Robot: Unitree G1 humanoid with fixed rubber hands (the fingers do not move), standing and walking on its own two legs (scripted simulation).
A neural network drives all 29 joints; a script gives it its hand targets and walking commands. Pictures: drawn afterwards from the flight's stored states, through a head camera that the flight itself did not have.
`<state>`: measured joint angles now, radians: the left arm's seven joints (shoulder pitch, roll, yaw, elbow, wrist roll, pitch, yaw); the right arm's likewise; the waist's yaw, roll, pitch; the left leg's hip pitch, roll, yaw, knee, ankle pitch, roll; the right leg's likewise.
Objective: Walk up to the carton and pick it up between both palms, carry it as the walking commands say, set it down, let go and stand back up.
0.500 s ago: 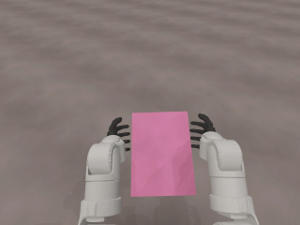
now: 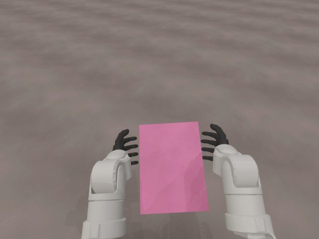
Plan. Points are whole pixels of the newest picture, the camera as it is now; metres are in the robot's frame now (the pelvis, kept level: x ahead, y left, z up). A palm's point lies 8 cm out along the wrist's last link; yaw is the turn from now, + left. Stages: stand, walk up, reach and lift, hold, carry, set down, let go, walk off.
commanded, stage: carry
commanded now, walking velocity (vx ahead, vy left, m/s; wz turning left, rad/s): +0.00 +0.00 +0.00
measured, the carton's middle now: (170, 167) +0.32 +0.00 -0.01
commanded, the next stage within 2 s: none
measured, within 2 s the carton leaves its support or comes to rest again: neither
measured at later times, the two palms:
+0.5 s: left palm (115, 163) +0.28 +0.14 +0.07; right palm (215, 159) +0.29 -0.11 +0.08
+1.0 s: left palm (114, 158) +0.30 +0.14 +0.07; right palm (212, 155) +0.30 -0.10 +0.08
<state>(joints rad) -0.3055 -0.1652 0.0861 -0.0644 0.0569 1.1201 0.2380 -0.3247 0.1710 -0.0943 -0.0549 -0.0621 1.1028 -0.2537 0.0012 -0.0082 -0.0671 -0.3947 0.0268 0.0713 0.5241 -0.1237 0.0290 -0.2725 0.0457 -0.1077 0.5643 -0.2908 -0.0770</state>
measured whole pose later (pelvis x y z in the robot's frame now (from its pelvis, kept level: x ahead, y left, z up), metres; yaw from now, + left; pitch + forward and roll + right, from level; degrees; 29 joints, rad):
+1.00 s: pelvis +0.01 +0.02 +0.00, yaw +0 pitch +0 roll -1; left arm -0.28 -0.16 0.09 0.08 0.06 0.97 0.21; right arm -0.29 0.16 -0.11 0.08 -0.06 0.95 -0.22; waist 0.00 0.00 -0.09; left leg -0.37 0.00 0.09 0.50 -0.12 0.06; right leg -0.26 0.02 -0.09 0.55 -0.29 -0.05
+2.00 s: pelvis +0.28 -0.03 +0.02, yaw +2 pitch +4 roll +3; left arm -0.42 -0.20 0.13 -0.17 0.08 1.21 0.29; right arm -0.44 0.21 -0.14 -0.16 -0.07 1.19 -0.31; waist 0.00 -0.07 0.02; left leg -0.47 0.01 0.10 0.83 -0.44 0.00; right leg -0.20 -0.06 -0.18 0.36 -0.23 -0.06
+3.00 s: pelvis +0.91 -0.03 +0.02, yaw +1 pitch +3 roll +1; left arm -0.42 -0.21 0.10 -0.27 0.05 1.17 0.28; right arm -0.43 0.21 -0.14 -0.26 -0.07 1.15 -0.31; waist -0.01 -0.03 0.11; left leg -0.60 0.04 0.12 0.64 -0.13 0.02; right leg -0.05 0.01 -0.13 0.28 -0.28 -0.05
